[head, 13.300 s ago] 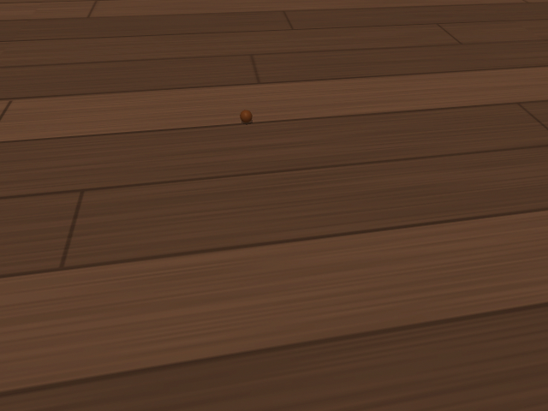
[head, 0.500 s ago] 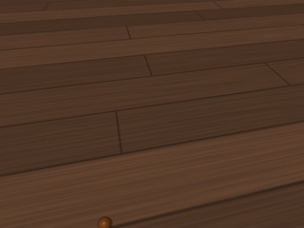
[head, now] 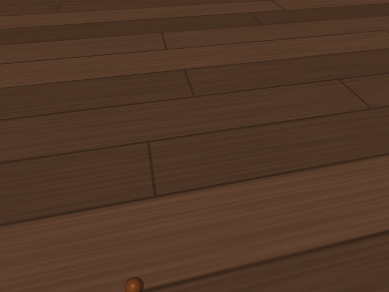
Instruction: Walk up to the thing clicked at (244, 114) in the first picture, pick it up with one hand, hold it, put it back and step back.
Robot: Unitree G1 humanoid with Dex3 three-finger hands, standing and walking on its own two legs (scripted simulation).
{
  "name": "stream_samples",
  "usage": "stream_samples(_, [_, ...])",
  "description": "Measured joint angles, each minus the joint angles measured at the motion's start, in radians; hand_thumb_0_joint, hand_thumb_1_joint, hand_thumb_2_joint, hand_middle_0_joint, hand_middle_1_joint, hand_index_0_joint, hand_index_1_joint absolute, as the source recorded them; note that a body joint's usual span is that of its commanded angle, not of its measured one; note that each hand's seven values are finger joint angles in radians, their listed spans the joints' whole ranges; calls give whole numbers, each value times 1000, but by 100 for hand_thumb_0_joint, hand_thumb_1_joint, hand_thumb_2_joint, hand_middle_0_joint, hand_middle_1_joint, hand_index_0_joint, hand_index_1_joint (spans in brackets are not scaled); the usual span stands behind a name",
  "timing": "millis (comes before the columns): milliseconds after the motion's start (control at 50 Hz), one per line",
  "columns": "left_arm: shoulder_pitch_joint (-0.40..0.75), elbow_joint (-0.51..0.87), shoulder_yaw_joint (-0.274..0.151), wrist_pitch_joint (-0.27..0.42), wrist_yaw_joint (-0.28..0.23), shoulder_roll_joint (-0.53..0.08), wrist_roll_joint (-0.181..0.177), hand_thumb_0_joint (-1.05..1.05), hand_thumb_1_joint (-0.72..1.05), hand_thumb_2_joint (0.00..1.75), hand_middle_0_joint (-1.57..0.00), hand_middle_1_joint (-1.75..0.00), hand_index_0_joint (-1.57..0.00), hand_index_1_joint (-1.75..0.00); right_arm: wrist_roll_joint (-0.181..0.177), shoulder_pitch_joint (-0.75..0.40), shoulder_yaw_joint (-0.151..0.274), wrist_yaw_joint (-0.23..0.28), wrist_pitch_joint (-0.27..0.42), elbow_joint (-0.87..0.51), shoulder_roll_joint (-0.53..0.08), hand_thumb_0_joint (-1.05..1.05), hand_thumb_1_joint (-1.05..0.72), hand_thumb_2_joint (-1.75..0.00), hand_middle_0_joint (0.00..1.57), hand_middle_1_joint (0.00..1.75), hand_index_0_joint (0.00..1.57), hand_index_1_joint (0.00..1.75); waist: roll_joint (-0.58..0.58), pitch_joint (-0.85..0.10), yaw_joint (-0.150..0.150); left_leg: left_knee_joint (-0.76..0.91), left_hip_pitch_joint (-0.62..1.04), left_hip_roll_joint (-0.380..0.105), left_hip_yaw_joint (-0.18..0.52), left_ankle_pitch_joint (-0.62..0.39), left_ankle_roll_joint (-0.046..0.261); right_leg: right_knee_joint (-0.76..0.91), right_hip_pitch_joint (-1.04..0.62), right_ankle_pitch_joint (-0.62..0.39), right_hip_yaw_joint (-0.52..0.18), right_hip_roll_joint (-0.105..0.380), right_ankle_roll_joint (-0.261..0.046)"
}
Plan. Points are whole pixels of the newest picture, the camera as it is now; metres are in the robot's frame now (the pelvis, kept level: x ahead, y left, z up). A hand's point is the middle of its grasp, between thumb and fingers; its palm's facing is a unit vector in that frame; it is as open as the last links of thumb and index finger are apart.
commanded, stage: stand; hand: left
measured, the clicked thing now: (133, 286) +0.31 +0.26 -0.74
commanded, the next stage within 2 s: walk up in 0.74 s
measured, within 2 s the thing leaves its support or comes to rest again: neither
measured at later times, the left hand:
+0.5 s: hand out of the picture +0.08 +0.25 -0.15, palm faces -0.02 -0.94 -0.35, open 7.4 cm
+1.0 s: hand out of the picture +0.07 +0.30 -0.16, palm faces -0.04 -0.91 -0.41, open 7.4 cm
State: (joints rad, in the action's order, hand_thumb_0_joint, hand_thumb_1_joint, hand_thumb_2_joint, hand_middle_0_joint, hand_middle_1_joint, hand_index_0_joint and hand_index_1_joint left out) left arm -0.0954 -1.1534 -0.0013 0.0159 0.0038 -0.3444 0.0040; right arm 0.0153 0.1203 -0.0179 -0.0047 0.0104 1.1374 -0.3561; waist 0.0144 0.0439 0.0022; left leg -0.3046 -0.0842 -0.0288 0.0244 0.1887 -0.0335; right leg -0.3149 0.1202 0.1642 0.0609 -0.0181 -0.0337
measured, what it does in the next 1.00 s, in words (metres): lifts its left foot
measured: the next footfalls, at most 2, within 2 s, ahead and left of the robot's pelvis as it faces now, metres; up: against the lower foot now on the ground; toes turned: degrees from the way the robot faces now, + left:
left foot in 1.08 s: -0.07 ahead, +0.17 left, +0.00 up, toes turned -1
right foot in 1.44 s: -0.10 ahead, -0.07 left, +0.00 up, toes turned +0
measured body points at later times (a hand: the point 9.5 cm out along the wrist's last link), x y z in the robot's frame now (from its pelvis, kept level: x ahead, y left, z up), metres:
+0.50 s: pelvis +0.00 +0.00 +0.00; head +0.01 -0.01 +0.45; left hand +0.08 +0.30 -0.13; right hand +0.07 -0.30 -0.14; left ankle -0.01 +0.14 -0.75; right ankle +0.01 -0.09 -0.75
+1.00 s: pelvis -0.05 +0.03 -0.02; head +0.02 +0.03 +0.43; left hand +0.07 +0.35 -0.14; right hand +0.05 -0.30 -0.14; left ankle -0.09 +0.17 -0.69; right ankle +0.01 -0.09 -0.75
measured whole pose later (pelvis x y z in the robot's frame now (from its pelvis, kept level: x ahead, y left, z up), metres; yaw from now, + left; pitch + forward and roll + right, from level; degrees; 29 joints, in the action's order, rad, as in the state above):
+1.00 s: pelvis -0.05 +0.03 -0.02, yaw +1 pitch -1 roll +1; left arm -0.04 -0.94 -0.05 -0.03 -0.02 -0.38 0.03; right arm 0.00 0.11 0.07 -0.01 -0.07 0.93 -0.41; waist -0.01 0.19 0.01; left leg -0.99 -0.37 0.03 0.07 0.51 0.01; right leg -0.54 0.31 0.20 0.04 0.05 -0.02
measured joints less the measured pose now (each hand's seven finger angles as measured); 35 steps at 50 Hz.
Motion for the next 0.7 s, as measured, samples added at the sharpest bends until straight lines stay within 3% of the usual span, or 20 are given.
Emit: stream_samples(700, [-6,7,-1,1,-2,-2,2,1,91,89,-21,-30,-21,-29,0,6,-1,2,0,-9,-1,1,-91,-90,21,30,20,30,-3,2,-1,9,14,1,-4,1,2,5,-10,2,-5,1,2])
